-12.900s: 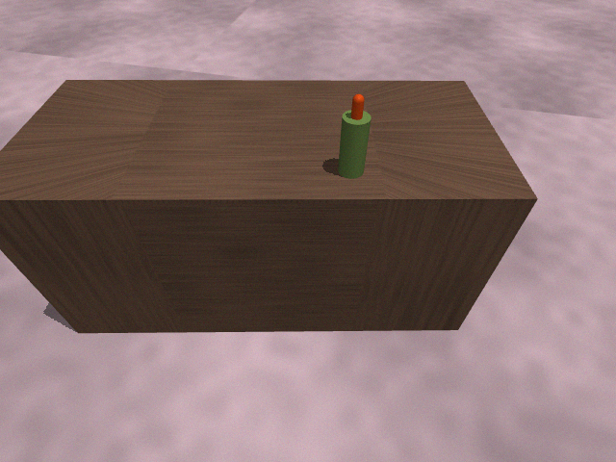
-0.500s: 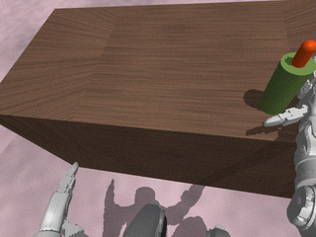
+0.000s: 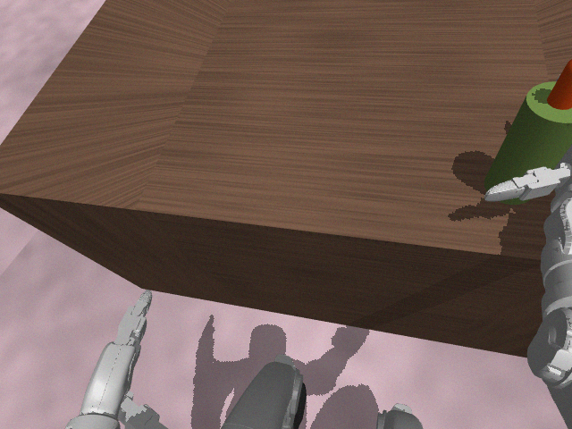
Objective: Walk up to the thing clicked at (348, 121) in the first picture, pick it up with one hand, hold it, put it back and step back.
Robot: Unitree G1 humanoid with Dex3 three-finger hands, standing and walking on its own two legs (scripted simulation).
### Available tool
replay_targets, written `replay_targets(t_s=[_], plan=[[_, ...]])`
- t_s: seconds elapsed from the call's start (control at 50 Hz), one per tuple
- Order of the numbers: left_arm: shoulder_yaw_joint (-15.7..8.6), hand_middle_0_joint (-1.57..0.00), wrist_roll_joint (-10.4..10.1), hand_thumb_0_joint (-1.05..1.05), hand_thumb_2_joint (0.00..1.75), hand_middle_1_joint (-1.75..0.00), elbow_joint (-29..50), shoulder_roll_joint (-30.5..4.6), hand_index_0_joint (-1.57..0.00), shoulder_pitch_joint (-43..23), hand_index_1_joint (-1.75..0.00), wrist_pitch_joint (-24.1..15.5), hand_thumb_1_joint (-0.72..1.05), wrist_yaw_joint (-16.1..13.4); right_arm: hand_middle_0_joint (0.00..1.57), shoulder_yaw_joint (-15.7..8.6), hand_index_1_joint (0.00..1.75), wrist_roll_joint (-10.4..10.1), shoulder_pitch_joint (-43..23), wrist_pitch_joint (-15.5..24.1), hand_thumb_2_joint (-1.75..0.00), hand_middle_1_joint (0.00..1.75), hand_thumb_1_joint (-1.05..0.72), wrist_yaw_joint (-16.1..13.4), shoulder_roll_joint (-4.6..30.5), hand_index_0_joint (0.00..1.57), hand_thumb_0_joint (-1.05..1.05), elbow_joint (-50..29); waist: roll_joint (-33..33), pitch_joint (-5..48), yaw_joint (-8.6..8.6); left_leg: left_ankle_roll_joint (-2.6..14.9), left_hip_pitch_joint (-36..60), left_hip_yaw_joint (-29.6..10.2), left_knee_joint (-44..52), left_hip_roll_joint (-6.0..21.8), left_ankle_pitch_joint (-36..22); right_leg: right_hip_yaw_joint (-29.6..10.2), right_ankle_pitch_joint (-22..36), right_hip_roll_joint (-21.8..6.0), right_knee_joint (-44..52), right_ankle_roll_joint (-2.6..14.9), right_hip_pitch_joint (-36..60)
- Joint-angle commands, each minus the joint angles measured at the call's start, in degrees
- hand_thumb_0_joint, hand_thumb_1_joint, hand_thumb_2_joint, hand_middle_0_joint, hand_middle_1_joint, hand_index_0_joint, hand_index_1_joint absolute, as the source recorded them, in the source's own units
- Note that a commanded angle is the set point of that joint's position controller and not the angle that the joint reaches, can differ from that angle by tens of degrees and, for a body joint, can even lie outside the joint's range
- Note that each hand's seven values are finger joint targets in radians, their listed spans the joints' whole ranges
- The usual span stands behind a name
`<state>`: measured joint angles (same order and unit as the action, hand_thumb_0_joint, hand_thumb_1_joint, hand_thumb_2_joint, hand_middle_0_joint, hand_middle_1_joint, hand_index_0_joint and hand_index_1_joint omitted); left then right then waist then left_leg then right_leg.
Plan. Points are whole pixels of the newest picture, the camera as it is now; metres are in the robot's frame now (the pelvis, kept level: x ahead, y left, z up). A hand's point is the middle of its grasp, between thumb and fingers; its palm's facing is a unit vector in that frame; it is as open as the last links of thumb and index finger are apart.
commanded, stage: close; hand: right
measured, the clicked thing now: (540, 134) +0.52 -0.19 +0.08
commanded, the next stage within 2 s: settle in 0.46 s
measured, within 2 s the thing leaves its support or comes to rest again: leaves its support in 0.58 s
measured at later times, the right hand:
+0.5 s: hand (541, 157) +0.51 -0.20 +0.05, palm faces +0.14 +0.99 -0.01, open 9.4 cm
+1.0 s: hand (552, 135) +0.51 -0.20 +0.10, palm faces +0.14 +0.99 -0.02, open 9.8 cm
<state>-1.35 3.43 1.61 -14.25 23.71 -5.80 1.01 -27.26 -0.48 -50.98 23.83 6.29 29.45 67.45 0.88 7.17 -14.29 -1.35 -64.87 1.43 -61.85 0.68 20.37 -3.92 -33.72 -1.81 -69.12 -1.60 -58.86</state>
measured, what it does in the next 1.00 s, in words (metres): stands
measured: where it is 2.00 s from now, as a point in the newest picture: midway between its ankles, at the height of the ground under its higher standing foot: outside the picture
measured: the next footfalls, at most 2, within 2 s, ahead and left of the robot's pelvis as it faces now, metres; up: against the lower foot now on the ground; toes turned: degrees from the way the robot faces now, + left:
none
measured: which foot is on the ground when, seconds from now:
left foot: down 0.00-1.00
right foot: down 0.00-1.00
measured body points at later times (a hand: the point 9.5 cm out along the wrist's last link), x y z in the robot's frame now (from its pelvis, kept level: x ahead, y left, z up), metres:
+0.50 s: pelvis +0.00 +0.00 +0.01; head +0.13 -0.04 +0.43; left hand +0.16 +0.26 +0.01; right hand +0.50 -0.26 +0.06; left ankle +0.08 +0.14 -0.64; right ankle -0.01 -0.13 -0.64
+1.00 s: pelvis +0.00 +0.00 +0.02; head +0.11 -0.02 +0.46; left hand +0.14 +0.26 +0.01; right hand +0.49 -0.25 +0.10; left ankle +0.08 +0.14 -0.64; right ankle -0.01 -0.13 -0.64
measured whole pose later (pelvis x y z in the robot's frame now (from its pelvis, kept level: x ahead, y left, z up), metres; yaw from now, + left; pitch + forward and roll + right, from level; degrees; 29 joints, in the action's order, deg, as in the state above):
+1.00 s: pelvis +0.00 +0.00 +0.02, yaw +0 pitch +20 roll +2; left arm -1.9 2.3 -4.0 -14.1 23.7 -4.9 0.3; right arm -25.0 -2.2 -47.6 20.0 5.6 26.7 62.2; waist 0.1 6.5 -11.4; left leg -1.6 -57.6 0.5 -56.5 0.9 18.5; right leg -2.8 -31.4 -1.5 -62.9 -1.3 -51.2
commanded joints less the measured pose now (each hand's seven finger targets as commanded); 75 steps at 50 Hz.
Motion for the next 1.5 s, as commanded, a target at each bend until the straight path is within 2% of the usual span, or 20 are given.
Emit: replay_targets(t_s=[0.0,0.12,0.28,0.4,0.52,0.56,0.6,0.68,0.74,0.8,0.9,0.94,1.0,1.06,1.12,1.2,1.26,1.3,1.36,1.48], plan=[[-5.31,-0.04,-0.24,0.00,0.06,-0.05,9.62,-7.86,-0.04,2.27,-0.05,-2.35,-0.56,-0.59,0.55,0.01,0.28,-0.89,-20.08,3.39,-0.06,0.28,0.53,0.27,10.14,0.55,0.00,-12.84,-14.87,32.89,1.73,2.95,23.79,0.81,2.57,-1.71,-15.03,1.45,28.40,0.63,10.14,0.01,14.49],[-7.91,-0.04,-0.95,0.00,0.07,-0.05,12.18,-10.27,-0.04,0.01,-0.05,-1.72,-0.57,-0.91,0.74,-1.65,0.47,-2.32,-17.39,3.38,-0.22,0.47,0.44,0.47,10.81,0.74,0.00,-18.93,-10.62,37.28,2.49,2.66,31.57,0.68,2.93,-1.41,-20.90,2.17,31.43,1.13,10.25,0.29,14.31],[-4.88,-0.05,-1.04,0.00,0.05,-0.05,6.87,-6.86,-0.05,0.64,-0.05,-1.74,-0.54,-0.92,0.96,1.24,0.68,-1.79,-18.59,4.40,-0.41,0.68,0.18,-0.02,7.34,0.95,0.00,-13.81,-6.77,21.33,0.49,2.23,22.12,0.07,5.76,-1.55,-11.75,2.12,19.83,0.92,11.81,1.62,9.60],[-7.71,-0.04,-0.55,0.00,0.05,-0.05,9.13,-9.71,-0.05,4.88,-0.05,-2.06,-0.54,-1.28,1.06,-1.21,0.85,-1.06,-22.10,4.68,-0.62,0.85,-0.02,0.29,14.04,1.06,0.00,-18.32,-14.43,34.19,0.84,2.30,28.04,-0.59,5.16,-0.90,-17.27,3.08,25.31,1.74,10.99,0.95,16.85],[-6.41,-0.04,-1.02,0.00,0.05,-0.05,11.17,-9.02,-0.04,-1.60,-0.05,-2.41,-0.54,-1.01,1.23,0.53,1.06,-2.39,-21.87,2.40,-0.82,1.06,-0.18,0.83,10.26,1.23,0.00,-19.82,-13.72,35.70,2.78,2.70,27.80,0.90,4.59,-1.22,-16.41,1.88,27.39,1.21,11.96,0.16,17.00],[-7.39,-0.06,-1.20,0.00,0.07,-0.05,7.52,-9.67,-0.05,-0.23,-0.06,-2.05,-0.57,-1.21,1.20,0.33,1.12,-2.82,-16.35,2.14,-0.94,1.12,-0.20,0.64,8.12,1.21,0.00,-13.62,-9.39,29.34,2.17,2.68,27.15,1.14,4.97,-1.34,-15.38,1.55,26.12,1.04,12.20,0.38,13.01],[-7.60,-0.06,-1.20,0.00,0.07,-0.05,10.58,-10.56,-0.05,-2.56,-0.06,-2.30,-0.58,-1.44,1.21,-2.02,1.16,-2.33,-20.79,2.96,-1.00,1.16,-0.24,-0.11,12.97,1.22,0.00,-18.01,-8.98,32.79,2.44,2.30,31.26,0.74,5.76,-1.20,-16.72,1.95,25.54,1.37,12.54,0.79,13.25],[-5.04,-0.06,-1.35,0.00,0.06,-0.05,5.95,-8.03,-0.05,2.71,-0.06,-1.52,-0.56,-1.26,1.26,0.89,1.24,-2.23,-20.31,2.63,-1.10,1.24,-0.34,-0.30,9.23,1.27,0.00,-13.83,-7.54,25.16,2.02,2.11,29.60,0.53,8.09,-1.55,-12.92,2.42,20.70,1.56,14.48,1.26,11.95],[-4.44,-0.06,-1.26,0.00,0.04,-0.05,6.25,-7.57,-0.06,1.39,-0.05,-1.90,-0.54,-1.20,1.25,-0.91,1.26,-1.88,-22.78,2.81,-1.11,1.25,-0.30,-0.88,12.97,1.27,0.00,-16.84,-9.66,26.31,3.02,2.07,27.80,-0.05,8.31,-1.33,-11.22,2.61,19.50,1.34,15.14,1.18,14.09],[-5.39,-0.06,-1.15,0.00,0.04,-0.06,1.65,-6.68,-0.06,4.08,-0.05,-1.73,-0.53,-1.06,1.23,1.74,1.24,-2.07,-21.58,1.77,-1.10,1.24,-0.26,-0.66,9.22,1.25,0.00,-14.12,-9.30,20.66,1.63,2.03,25.25,-0.06,8.99,-1.41,-8.65,2.95,16.06,1.53,15.46,1.40,12.61],[-7.92,-0.05,-1.43,0.00,0.04,-0.06,6.93,-10.40,-0.06,0.40,-0.05,-2.34,-0.53,-2.07,1.23,1.99,1.29,-2.51,-24.91,0.44,-1.14,1.29,-0.20,-0.66,10.59,1.26,0.00,-21.89,-10.80,33.23,3.10,1.97,31.79,-0.02,9.56,-1.19,-13.44,2.96,21.21,1.57,15.96,1.10,19.51],[-7.29,-0.05,-1.83,0.00,0.05,-0.05,4.16,-9.79,-0.05,0.98,-0.05,-2.29,-0.55,-2.01,1.25,1.02,1.31,-2.85,-20.22,-1.17,-1.16,1.31,-0.19,-0.52,9.69,1.28,0.00,-14.92,-8.77,29.18,2.99,2.00,31.68,0.79,9.85,-1.42,-15.23,2.68,23.51,1.64,16.22,1.02,18.10],[-5.05,-0.05,-2.18,0.00,0.06,-0.05,7.10,-7.92,-0.05,-4.79,-0.05,-2.93,-0.55,-2.30,1.29,2.82,1.32,-3.02,-28.88,-0.45,-1.16,1.32,-0.20,-0.47,9.46,1.32,0.00,-21.98,-8.14,33.38,3.00,1.99,35.10,0.15,10.21,-1.06,-17.17,2.83,24.52,1.46,16.56,1.18,19.13],[-4.53,-0.05,-2.13,0.00,0.06,-0.05,-2.73,-7.57,-0.05,2.14,-0.05,-2.39,-0.55,-2.12,1.27,1.10,1.31,-3.22,-18.49,-1.72,-1.15,1.31,-0.16,-0.82,8.89,1.31,0.00,-8.54,-4.82,20.55,3.23,1.99,30.24,0.67,11.47,-1.44,-13.86,2.62,22.24,1.55,17.55,1.35,15.00],[-4.07,-0.05,-1.70,0.00,0.05,-0.05,2.92,-7.51,-0.05,-1.34,-0.05,-2.75,-0.54,-1.97,1.26,1.01,1.32,-2.13,-24.56,-0.56,-1.17,1.32,-0.19,-0.66,11.80,1.30,0.00,-16.04,-7.38,27.02,3.73,1.78,34.03,-0.30,11.46,-1.11,-15.49,3.41,22.61,1.74,17.95,1.51,17.49],[-5.00,-0.05,-1.77,0.00,0.05,-0.05,-1.62,-7.28,-0.05,2.95,-0.05,-2.34,-0.54,-1.53,1.24,2.79,1.32,-2.67,-21.75,-1.23,-1.18,1.32,-0.21,-0.15,8.22,1.27,0.00,-13.13,-7.46,22.30,3.33,1.94,31.51,0.10,11.56,-1.30,-14.90,3.35,22.44,1.95,18.72,1.26,17.24],[-6.88,-0.05,-1.80,0.00,0.05,-0.05,4.50,-9.95,-0.05,-1.73,-0.05,-2.97,-0.55,-1.96,1.26,1.45,1.35,-2.95,-26.93,-0.91,-1.22,1.35,-0.20,-0.33,11.50,1.29,0.00,-22.31,-10.20,32.61,3.78,2.22,34.32,0.43,10.76,-1.38,-19.35,2.70,29.84,1.54,18.44,0.52,24.39],[-6.90,-0.05,-1.91,0.00,0.06,-0.05,-0.41,-9.18,-0.04,2.72,-0.05,-2.45,-0.55,-1.98,1.27,2.54,1.38,-3.50,-23.00,-1.95,-1.24,1.38,-0.19,-0.34,7.61,1.31,0.00,-16.92,-7.95,27.36,2.96,2.34,33.01,0.67,11.30,-1.50,-19.07,2.68,29.48,1.64,18.60,0.59,22.56],[-5.61,-0.05,-2.34,0.00,0.06,-0.05,4.38,-8.97,-0.04,-5.04,-0.05,-3.31,-0.57,-2.25,1.27,1.47,1.37,-3.61,-27.34,-1.54,-1.23,1.37,-0.21,-0.44,10.21,1.31,0.00,-21.17,-7.22,32.14,3.73,2.10,36.21,0.27,11.99,-1.11,-20.33,2.75,29.32,1.47,18.79,0.81,23.54],[-2.87,-0.04,-2.10,0.00,0.06,-0.05,0.16,-6.88,-0.04,-2.02,-0.05,-2.70,-0.56,-1.97,1.28,1.82,1.41,-2.95,-24.72,-2.27,-1.28,1.41,-0.21,-0.11,10.01,1.32,0.00,-17.10,-7.33,28.44,4.39,1.94,37.98,-0.50,13.08,-0.81,-20.48,3.71,27.48,1.92,19.92,1.03,21.31]])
